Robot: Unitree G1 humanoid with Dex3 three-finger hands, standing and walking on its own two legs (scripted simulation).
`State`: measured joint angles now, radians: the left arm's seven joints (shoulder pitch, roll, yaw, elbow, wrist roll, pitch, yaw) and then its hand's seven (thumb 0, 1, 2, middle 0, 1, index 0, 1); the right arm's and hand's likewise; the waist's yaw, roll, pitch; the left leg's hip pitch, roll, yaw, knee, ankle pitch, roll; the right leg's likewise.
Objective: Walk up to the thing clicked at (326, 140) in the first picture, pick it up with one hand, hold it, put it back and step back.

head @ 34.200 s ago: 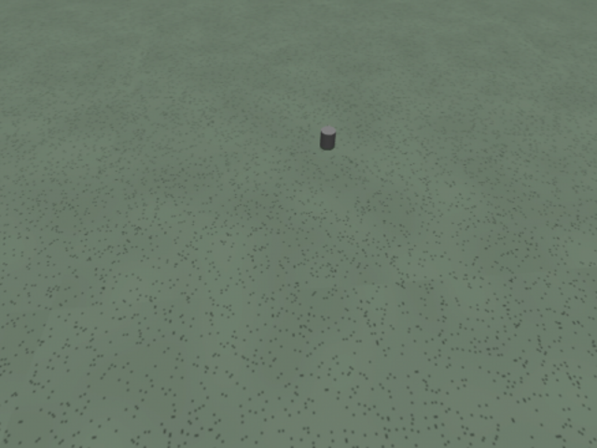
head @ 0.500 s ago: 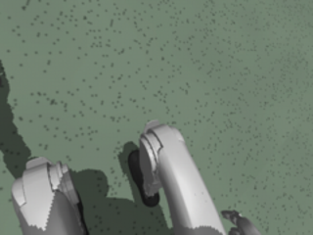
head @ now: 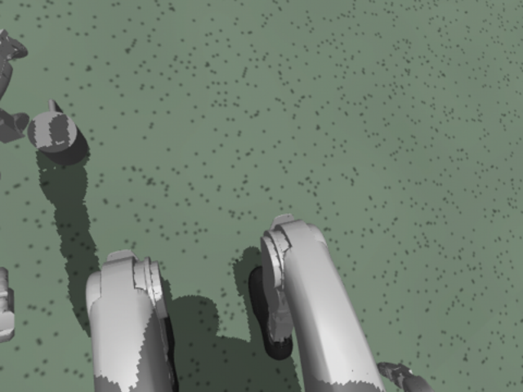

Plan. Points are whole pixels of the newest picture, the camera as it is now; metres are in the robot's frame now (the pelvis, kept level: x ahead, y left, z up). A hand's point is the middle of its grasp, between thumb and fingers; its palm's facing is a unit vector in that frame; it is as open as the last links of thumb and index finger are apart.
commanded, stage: home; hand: left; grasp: from above
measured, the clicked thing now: (59, 131) +0.57 +0.27 -0.34
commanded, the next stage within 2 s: none
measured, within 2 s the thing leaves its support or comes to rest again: neither
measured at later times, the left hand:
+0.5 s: hand out of the picture +0.34 +0.22 +0.10, palm faces -0.05 -0.89 -0.46, open 7.4 cm
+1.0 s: hand out of the picture +0.24 +0.19 +0.27, palm faces +0.20 -0.96 -0.21, open 7.4 cm
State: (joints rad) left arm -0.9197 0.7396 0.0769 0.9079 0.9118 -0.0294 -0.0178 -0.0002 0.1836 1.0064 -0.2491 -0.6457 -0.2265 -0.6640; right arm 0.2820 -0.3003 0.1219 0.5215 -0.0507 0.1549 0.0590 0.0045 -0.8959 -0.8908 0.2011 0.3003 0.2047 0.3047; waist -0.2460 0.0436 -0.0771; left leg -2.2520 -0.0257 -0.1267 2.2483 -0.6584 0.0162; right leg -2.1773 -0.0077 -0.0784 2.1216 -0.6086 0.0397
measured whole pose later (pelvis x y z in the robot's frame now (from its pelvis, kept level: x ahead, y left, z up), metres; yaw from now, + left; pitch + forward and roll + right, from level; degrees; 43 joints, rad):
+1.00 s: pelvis +0.08 -0.01 +0.33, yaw +8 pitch +12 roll -3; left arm 0.42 0.22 0.03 -0.03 -0.07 0.42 0.06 0.01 0.90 0.90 -0.21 -0.30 -0.20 -0.30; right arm 0.29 -0.22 0.05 0.53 0.03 -0.16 -0.18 0.02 -0.90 -0.89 0.20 0.30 0.20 0.30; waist -0.06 0.05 -0.18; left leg -0.76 0.03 -0.07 1.03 -0.49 -0.01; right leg -0.72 0.01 -0.05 0.96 -0.45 0.01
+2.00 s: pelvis +0.10 -0.01 +0.34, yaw +8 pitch +10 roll -3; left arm 0.50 0.23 0.03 -0.12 -0.05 0.45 0.02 0.01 0.90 0.90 -0.20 -0.30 -0.20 -0.30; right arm 0.29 -0.22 0.04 0.54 0.01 -0.24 -0.18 0.02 -0.90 -0.89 0.20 0.30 0.20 0.30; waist -0.04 0.04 -0.17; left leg -0.68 0.02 -0.07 1.01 -0.51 -0.01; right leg -0.65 0.01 -0.05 0.94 -0.47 0.01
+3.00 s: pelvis +0.10 +0.00 +0.33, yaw +8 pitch +10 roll -3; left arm 0.51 0.23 0.02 -0.13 -0.05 0.45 0.02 0.01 0.90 0.90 -0.20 -0.30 -0.20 -0.30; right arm 0.29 -0.22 0.03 0.53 0.01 -0.22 -0.18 0.02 -0.90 -0.89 0.20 0.30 0.20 0.30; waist -0.04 0.04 -0.17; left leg -0.68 0.02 -0.07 1.02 -0.52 -0.01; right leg -0.65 0.01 -0.05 0.95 -0.47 0.01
